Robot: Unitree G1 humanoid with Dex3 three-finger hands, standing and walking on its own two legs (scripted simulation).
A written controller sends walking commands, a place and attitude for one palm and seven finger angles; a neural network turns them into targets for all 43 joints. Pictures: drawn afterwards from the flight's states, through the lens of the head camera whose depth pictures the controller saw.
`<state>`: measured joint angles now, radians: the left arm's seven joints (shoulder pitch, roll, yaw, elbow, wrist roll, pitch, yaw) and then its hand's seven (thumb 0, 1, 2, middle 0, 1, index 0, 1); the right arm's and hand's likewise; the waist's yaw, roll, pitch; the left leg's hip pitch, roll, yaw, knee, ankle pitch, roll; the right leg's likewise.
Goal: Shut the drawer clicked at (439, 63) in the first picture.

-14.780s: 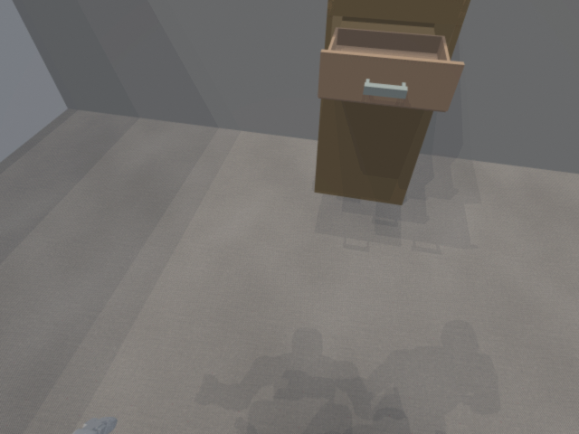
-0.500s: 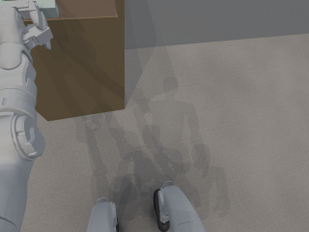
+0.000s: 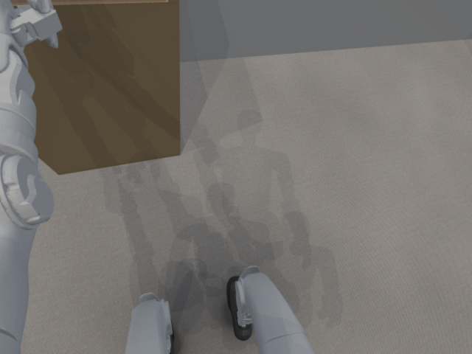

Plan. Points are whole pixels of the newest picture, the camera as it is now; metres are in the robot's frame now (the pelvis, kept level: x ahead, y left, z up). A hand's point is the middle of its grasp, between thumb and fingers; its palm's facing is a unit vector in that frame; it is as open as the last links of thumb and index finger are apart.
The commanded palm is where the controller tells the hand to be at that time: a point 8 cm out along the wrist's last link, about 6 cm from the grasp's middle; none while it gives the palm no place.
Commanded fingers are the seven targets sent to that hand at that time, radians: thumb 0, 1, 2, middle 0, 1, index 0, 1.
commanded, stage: pull the fist back off the drawer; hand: left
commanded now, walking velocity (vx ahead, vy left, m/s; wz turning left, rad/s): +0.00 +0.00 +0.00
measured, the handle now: out of the picture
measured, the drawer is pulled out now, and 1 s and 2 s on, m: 0.00 0.00 0.00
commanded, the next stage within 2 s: draw the hand back to the body in 0.40 s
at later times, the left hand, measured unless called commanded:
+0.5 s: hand (63, 21) +0.59 +0.14 +0.09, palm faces +0.07 -1.00 -0.05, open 3.2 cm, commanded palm +0.55 +0.19 +0.10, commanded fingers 0.00 0.90 0.90 -1.40 -1.60 -1.40 -1.60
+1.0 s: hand out of the picture +0.45 +0.18 +0.16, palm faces +0.06 -1.00 -0.05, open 3.3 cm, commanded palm +0.40 +0.23 +0.18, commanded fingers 0.00 0.90 0.90 -1.40 -1.60 -1.40 -1.60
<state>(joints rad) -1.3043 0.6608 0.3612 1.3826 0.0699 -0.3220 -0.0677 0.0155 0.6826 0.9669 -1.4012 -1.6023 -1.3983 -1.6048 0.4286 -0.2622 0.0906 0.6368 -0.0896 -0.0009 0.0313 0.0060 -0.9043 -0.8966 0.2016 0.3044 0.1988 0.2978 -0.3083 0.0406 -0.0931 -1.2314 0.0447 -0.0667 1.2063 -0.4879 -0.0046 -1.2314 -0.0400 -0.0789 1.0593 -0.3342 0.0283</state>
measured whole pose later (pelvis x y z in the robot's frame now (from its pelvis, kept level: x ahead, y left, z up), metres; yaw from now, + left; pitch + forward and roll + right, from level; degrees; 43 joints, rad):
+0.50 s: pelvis +0.05 +0.00 +0.03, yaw -1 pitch +26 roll -3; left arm -0.99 0.47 0.40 1.16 0.00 -0.40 -0.05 0.01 0.90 0.90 -1.40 -1.60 -1.40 -1.60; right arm 0.41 -0.25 0.04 0.59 -0.07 0.06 0.05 0.01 -0.90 -0.90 0.20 0.30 0.20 0.30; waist -0.22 0.04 -0.11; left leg -1.01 0.06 -0.01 1.08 -0.53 0.00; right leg -1.05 -0.02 -0.03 0.98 -0.38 0.03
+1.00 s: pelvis +0.08 -0.01 +0.08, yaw +0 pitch +11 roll -2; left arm -0.26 0.26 0.22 0.44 -0.19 -0.25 -0.14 0.01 0.90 0.90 -1.40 -1.60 -1.40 -1.60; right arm 0.28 -0.26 0.00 0.56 0.03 0.01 0.00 0.01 -0.91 -0.90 0.20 0.30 0.20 0.30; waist -0.04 0.05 -0.11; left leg -0.50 0.05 -0.01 0.77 -0.46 -0.01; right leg -0.56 -0.03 -0.04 0.72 -0.35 0.03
